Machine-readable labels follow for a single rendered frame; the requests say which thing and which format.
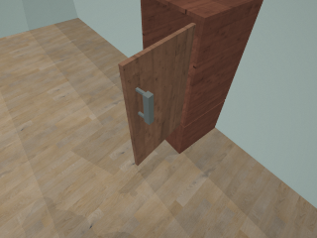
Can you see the cupboard door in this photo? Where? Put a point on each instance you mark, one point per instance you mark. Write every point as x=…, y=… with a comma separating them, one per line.
x=162, y=69

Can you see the handle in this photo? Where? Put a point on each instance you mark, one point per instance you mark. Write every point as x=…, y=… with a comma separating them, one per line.
x=148, y=105

